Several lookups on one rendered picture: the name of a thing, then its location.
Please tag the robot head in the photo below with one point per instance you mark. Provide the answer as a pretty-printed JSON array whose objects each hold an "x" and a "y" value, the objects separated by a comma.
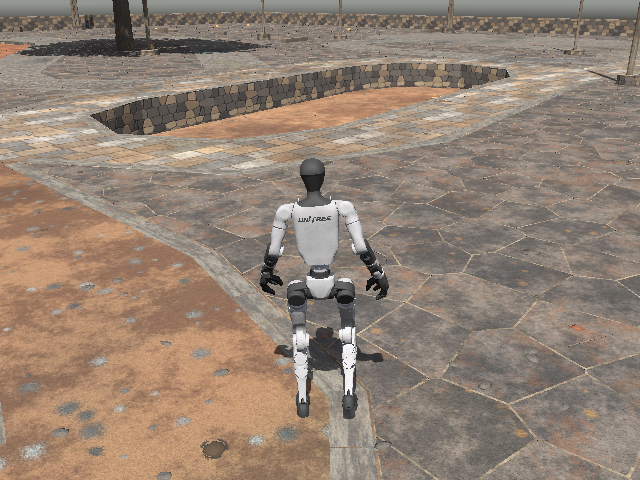
[{"x": 312, "y": 172}]

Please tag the left robot foot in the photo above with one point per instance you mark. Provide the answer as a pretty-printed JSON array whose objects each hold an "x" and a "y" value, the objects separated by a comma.
[{"x": 303, "y": 408}]

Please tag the right robot upper arm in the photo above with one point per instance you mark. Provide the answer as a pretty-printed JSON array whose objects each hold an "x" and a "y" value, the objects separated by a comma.
[{"x": 347, "y": 210}]

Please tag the robot left forearm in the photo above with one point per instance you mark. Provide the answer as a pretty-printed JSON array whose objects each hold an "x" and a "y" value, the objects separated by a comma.
[{"x": 268, "y": 264}]

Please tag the robot right hand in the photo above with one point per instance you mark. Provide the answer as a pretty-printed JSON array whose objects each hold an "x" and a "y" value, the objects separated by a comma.
[{"x": 381, "y": 283}]

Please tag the left robot upper arm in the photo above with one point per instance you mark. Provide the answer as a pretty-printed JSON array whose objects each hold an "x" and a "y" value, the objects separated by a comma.
[{"x": 283, "y": 214}]

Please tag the robot left hand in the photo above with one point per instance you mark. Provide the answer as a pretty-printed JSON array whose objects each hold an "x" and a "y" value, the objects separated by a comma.
[{"x": 273, "y": 280}]

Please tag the robot right forearm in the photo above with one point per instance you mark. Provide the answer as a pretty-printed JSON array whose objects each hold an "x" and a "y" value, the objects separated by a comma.
[{"x": 371, "y": 262}]

